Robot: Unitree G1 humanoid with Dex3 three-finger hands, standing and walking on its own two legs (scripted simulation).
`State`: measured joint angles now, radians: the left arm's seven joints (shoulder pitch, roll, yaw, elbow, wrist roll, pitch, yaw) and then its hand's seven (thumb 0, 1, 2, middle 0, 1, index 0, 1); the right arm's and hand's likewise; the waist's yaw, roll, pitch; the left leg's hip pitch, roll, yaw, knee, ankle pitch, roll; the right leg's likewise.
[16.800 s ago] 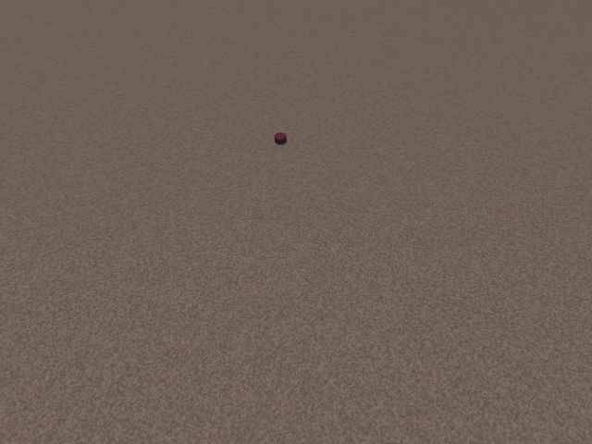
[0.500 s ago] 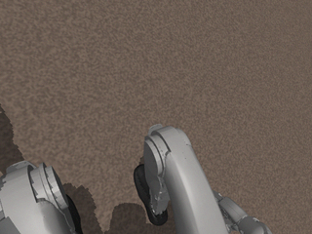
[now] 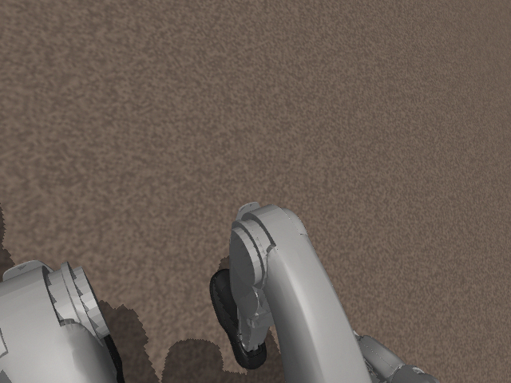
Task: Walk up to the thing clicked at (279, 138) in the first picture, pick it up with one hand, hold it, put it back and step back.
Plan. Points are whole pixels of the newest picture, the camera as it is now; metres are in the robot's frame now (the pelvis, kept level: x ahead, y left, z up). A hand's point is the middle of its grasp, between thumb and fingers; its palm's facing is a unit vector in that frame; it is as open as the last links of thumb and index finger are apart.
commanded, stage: rest palm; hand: left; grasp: from above
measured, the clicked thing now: out of the picture +0.42 +0.34 -0.28
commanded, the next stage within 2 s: close in 0.50 s
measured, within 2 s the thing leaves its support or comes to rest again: neither
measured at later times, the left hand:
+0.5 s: hand out of the picture +0.40 +0.34 -0.25, palm faces -0.43 -0.17 -0.89, open 14.0 cm
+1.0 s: hand out of the picture +0.41 +0.34 -0.25, palm faces -0.42 -0.16 -0.89, open 12.9 cm
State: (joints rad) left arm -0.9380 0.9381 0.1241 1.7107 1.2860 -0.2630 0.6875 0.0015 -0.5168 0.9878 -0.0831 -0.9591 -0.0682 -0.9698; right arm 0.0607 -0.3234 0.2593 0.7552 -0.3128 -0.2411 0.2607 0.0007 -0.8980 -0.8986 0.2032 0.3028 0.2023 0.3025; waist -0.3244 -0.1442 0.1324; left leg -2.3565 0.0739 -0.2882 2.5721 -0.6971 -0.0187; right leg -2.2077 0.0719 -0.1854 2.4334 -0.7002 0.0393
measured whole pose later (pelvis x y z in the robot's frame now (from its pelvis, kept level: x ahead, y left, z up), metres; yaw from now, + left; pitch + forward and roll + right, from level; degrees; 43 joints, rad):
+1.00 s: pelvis +0.00 +0.00 +0.00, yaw -1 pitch +24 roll -14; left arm -0.96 0.98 0.08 1.73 1.22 -0.22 0.68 0.00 -0.30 0.81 -0.17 -1.00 -0.20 -0.97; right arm 0.02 -0.34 0.31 0.73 -0.31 -0.32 0.29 0.00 -0.90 -0.90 0.20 0.30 0.20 0.30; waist -0.33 -0.18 0.17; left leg -2.33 0.07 -0.32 2.58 -0.71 -0.02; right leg -2.17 0.08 -0.21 2.41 -0.70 0.05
